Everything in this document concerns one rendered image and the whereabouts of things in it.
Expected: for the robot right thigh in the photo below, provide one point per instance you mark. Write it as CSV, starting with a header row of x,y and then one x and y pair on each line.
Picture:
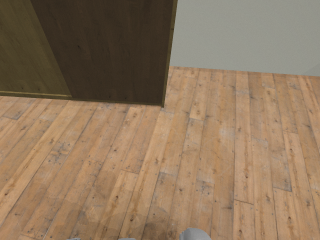
x,y
194,234

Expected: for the wardrobe door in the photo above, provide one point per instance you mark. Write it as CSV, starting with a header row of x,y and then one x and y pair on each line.
x,y
114,50
27,62

